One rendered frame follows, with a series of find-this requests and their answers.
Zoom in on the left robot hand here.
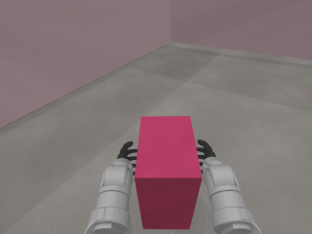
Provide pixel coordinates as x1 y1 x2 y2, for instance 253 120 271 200
117 141 137 175

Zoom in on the robot left forearm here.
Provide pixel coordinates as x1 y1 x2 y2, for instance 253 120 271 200
84 158 134 234

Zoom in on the right robot hand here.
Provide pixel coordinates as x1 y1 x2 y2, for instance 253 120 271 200
196 139 215 174

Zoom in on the robot right forearm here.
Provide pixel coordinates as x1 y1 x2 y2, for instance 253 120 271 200
202 156 262 234

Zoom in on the carton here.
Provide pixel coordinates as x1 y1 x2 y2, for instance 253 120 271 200
135 116 202 230

